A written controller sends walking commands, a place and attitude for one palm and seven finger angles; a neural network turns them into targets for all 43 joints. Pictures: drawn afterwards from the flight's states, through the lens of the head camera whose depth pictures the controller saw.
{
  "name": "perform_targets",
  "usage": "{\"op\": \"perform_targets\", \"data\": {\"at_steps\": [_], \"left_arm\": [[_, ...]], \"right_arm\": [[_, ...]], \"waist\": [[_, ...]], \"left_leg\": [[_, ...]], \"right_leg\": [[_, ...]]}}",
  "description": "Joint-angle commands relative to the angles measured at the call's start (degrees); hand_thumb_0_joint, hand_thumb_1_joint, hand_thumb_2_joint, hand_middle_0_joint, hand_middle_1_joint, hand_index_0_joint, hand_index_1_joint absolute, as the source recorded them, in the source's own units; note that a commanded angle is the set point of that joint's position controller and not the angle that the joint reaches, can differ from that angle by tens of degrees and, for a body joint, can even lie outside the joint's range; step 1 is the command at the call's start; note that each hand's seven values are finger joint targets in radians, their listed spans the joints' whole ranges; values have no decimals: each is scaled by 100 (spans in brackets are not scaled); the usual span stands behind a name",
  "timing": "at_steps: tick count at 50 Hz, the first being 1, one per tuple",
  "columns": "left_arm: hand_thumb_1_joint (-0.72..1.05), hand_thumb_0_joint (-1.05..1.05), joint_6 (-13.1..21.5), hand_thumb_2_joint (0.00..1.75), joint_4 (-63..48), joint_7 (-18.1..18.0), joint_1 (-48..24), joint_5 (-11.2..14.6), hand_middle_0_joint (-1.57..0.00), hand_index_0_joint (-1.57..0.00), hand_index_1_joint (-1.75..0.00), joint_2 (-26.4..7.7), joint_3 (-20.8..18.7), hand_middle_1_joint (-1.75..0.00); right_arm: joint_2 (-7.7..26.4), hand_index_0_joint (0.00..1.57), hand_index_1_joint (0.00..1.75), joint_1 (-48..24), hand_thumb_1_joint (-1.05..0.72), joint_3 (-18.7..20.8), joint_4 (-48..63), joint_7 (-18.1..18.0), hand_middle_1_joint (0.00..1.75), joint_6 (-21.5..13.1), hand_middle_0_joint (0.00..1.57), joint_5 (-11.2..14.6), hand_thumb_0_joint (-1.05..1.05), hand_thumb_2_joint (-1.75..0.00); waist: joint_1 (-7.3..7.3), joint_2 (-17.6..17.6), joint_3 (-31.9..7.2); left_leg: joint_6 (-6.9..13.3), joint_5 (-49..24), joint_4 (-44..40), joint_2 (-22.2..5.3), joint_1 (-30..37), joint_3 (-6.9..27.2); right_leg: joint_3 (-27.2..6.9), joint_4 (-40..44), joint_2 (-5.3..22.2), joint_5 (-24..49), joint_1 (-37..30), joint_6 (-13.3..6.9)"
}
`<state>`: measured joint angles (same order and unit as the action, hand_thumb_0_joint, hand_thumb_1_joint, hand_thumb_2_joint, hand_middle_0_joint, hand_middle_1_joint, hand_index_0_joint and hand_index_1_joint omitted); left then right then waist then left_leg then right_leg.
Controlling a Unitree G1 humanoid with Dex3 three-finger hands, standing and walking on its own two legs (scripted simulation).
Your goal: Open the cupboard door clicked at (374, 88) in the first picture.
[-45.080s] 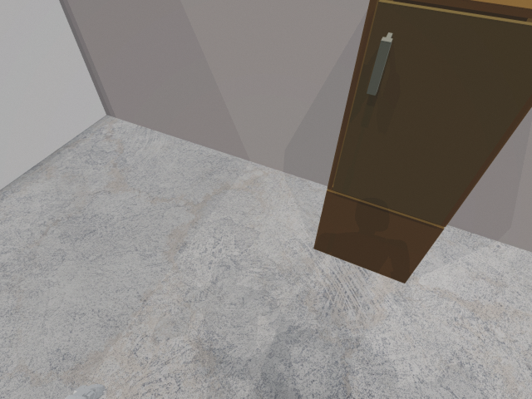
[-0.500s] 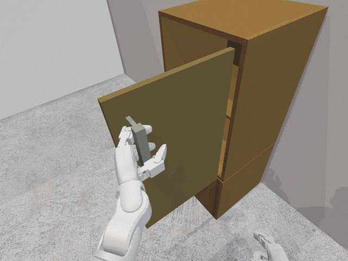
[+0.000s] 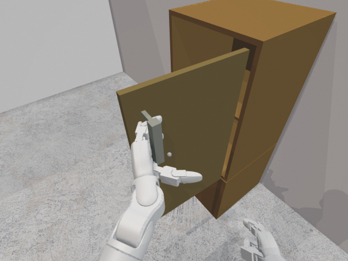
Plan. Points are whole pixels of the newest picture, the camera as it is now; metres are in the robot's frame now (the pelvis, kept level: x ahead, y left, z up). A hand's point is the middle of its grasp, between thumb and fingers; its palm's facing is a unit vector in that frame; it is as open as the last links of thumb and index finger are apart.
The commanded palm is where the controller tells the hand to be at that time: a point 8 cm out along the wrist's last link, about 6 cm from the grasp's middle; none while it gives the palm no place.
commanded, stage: open thumb and fingers to let go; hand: left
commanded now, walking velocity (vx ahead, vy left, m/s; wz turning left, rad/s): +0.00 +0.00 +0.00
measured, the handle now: (152, 137) +0.35 +0.08 +0.13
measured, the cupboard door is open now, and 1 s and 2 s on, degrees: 87 90 90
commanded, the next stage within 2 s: slide the hand sideways off the handle in 0.04 s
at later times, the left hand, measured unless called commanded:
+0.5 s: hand (167, 168) +0.27 +0.04 +0.13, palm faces -0.18 -0.98 +0.01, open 16.1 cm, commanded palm +0.24 +0.10 +0.13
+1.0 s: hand (140, 188) +0.22 +0.08 +0.13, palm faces -0.09 -1.00 -0.03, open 16.2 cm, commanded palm +0.20 +0.15 +0.13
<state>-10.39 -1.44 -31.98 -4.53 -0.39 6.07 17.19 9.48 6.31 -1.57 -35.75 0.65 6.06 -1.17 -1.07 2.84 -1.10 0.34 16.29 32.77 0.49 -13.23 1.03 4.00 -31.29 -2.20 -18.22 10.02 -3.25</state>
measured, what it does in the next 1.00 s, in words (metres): stands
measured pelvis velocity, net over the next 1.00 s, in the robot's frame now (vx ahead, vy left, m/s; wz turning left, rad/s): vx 0.01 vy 0.00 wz -0.02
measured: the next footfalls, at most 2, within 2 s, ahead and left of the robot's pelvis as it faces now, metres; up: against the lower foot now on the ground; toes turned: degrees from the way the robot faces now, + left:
none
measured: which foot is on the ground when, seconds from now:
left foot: down 0.00-1.00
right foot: down 0.00-1.00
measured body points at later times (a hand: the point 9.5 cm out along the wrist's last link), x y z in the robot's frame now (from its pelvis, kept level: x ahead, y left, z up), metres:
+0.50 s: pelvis -0.01 +0.03 +0.00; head -0.04 +0.01 +0.45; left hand +0.28 +0.09 +0.13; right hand +0.16 -0.18 -0.09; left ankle +0.02 +0.12 -0.73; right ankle -0.01 -0.08 -0.73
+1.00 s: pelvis +0.01 +0.00 +0.00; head -0.02 -0.03 +0.45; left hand +0.22 +0.14 +0.13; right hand +0.21 -0.21 -0.06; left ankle +0.02 +0.12 -0.73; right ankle -0.01 -0.08 -0.73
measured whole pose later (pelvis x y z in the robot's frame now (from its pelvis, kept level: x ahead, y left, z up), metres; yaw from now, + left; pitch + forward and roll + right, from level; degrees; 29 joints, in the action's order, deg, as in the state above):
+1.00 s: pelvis +0.01 +0.00 +0.00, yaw -1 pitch -3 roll +0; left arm -5.0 -23.4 0.4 21.2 7.8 -8.4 7.7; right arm 12.2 10.6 -3.3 -27.2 -0.9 2.7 1.5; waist -1.2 3.0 -2.4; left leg 0.1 17.8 33.7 -0.1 -13.3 -0.1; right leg 2.9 -32.9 -2.8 -19.6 10.9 -3.5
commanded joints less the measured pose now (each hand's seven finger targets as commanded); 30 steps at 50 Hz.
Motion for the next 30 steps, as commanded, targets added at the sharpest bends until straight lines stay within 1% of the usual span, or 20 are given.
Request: {"op": "perform_targets", "data": {"at_steps": [1,3,4,7,8,9,10,11,12,13,15,17,18,20,21,22,24,26,29,30], "left_arm": [[-50,0,195,30,-1149,-222,-1760,-184,-15,-15,-30,720,-110,-30],[-50,0,163,30,-1248,-268,-1842,-171,-15,-15,-30,655,-190,-30],[-50,0,134,30,-1179,-271,-1814,-187,-15,-15,-30,795,-61,-30],[-50,0,67,30,-1149,-334,-1925,-187,-15,-15,-30,791,-95,-30],[-50,0,391,30,-1294,1007,-1733,-659,-15,-15,-30,363,1147,-30],[-50,0,696,30,-1490,1697,-2002,-382,-15,-15,-30,-55,714,-30],[-50,0,893,30,-1691,2234,-2179,-243,-15,-15,-30,-280,673,-30],[-50,0,982,30,-1649,2662,-2222,-43,-15,-15,-30,-358,668,-30],[-50,0,1008,30,-1552,2909,-2118,136,-15,-15,-30,-376,534,-30],[-50,0,972,30,-1462,3006,-2066,346,-15,-15,-30,-291,430,-30],[-50,0,802,30,-1197,2939,-2016,695,-15,-15,-30,-82,231,-30],[-50,0,693,30,-1111,2713,-1889,825,-15,-15,-30,-147,-59,-30],[-50,0,681,30,-1280,2596,-1907,794,-15,-15,-30,-184,-127,-30],[-50,0,703,30,-1494,2405,-1562,651,-15,-15,-30,-251,-191,-30],[-50,0,728,30,-1569,2343,-1337,550,-15,-15,-30,-345,-208,-30],[-50,0,732,30,-1599,2310,-1282,504,-15,-15,-30,-301,-159,-30],[-50,0,765,30,-1773,2287,-1132,437,-15,-15,-30,-519,-300,-30],[-50,0,769,30,-1956,2287,-813,378,-15,-15,-30,-684,-395,-30],[-50,0,760,30,-2329,2310,-487,340,-15,-15,-30,-736,-368,-30],[-50,0,729,30,-2329,2331,-372,341,-15,-15,-30,-814,-434,-30]], "right_arm": [[455,20,30,-968,-90,139,894,34,30,-211,20,1,0,-90],[466,20,30,-1002,-90,155,890,45,30,-205,20,2,0,-90],[458,20,30,-1016,-90,153,878,65,30,-202,20,2,0,-90],[468,20,30,-1022,-90,160,843,98,30,-193,20,6,0,-90],[697,20,30,-505,-90,146,842,139,30,-65,20,9,0,-90],[647,20,30,-466,-90,174,1048,46,30,-26,20,110,0,-90],[653,20,30,-499,-90,134,1191,-42,30,-27,20,134,0,-90],[653,20,30,-439,-90,101,1249,-100,30,-39,20,184,0,-90],[609,20,30,-495,-90,61,1343,-143,30,-92,20,226,0,-90],[594,20,30,-551,-90,19,1400,-170,30,-144,20,266,0,-90],[608,20,30,-659,-90,-29,1424,-203,30,-243,20,323,0,-90],[640,20,30,-691,-90,-33,1405,-199,30,-312,20,327,0,-90],[647,20,30,-690,-90,-22,1434,-179,30,-343,20,314,0,-90],[647,20,30,-643,-90,12,1503,-104,30,-372,20,276,0,-90],[650,20,30,-619,-90,22,1510,-62,30,-353,20,270,0,-90],[633,20,30,-622,-90,18,1543,-37,30,-329,20,262,0,-90],[655,20,30,-614,-90,28,1575,-23,30,-305,20,254,0,-90],[647,20,30,-628,-90,21,1625,-5,30,-266,20,247,0,-90],[615,20,30,-674,-90,-2,1743,-5,30,-216,20,246,0,-90],[610,20,30,-670,-90,-15,1747,-20,30,-208,20,245,0,-90]], "waist": [[-61,-643,-823],[-76,-607,-936],[-51,-606,-876],[-71,-555,-947],[490,-878,-618],[349,-784,-1037],[310,-469,-1358],[374,-195,-1317],[312,-219,-1254],[292,-200,-1067],[240,-422,-711],[147,-604,-620],[108,-622,-748],[13,-687,-955],[-28,-568,-982],[-3,-547,-900],[-14,-670,-886],[-76,-535,-858],[-68,-373,-778],[-55,-526,-679]], "left_leg": [[64,-1040,-167,-41,572,61],[49,-1051,-163,-56,579,64],[46,-1037,-143,-65,560,80],[21,-986,-160,-86,527,115],[144,-1253,-286,-44,745,137],[173,-1302,-256,-43,713,129],[189,-1332,-242,-19,877,100],[182,-1299,-236,-35,986,124],[169,-1113,-264,-38,919,158],[150,-862,-356,-59,819,206],[114,-358,-490,-74,557,305],[86,-33,-598,-86,399,345],[80,-38,-617,-90,413,360],[70,-286,-589,-108,433,310],[59,-336,-581,-121,434,271],[67,-358,-570,-130,408,240],[85,-407,-532,-127,380,165],[87,-486,-523,-125,363,113],[111,-507,-496,-105,372,36],[126,-468,-498,-100,340,30]], "right_leg": [[-185,663,273,857,410,67],[-173,599,261,832,394,50],[-159,579,254,793,456,42],[-97,479,224,702,497,20],[-293,320,212,1294,693,68],[-244,215,211,1529,493,51],[-261,154,215,1642,359,36],[-235,146,217,1567,450,22],[-189,179,195,1334,507,17],[-122,242,167,1016,594,23],[-33,319,116,501,728,53],[3,330,102,209,747,76],[11,286,99,206,710,72],[3,217,94,348,572,55],[-14,198,95,371,530,41],[-26,221,104,386,563,44],[-86,279,102,406,506,48],[-117,308,103,453,431,34],[-172,366,118,499,429,46],[-177,421,114,471,441,62]]}}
